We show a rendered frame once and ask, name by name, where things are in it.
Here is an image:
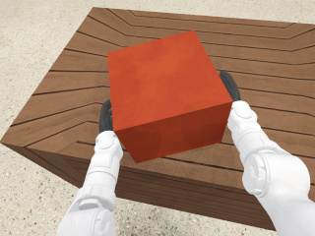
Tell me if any robot left upper arm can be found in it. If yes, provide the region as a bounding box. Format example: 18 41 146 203
56 207 116 236

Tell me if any right robot hand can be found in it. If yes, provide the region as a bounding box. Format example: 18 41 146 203
219 70 241 102

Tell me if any robot right upper arm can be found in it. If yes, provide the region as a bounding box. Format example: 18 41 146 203
242 152 315 236

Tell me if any pedestal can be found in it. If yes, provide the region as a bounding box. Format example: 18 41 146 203
0 7 315 232

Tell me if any left robot forearm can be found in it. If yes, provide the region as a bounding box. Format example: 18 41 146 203
56 131 123 236

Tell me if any carton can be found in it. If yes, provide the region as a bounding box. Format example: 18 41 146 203
107 30 233 163

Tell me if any left robot hand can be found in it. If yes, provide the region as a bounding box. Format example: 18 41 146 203
98 99 113 133

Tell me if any right robot forearm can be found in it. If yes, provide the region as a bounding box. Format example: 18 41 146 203
227 100 310 193

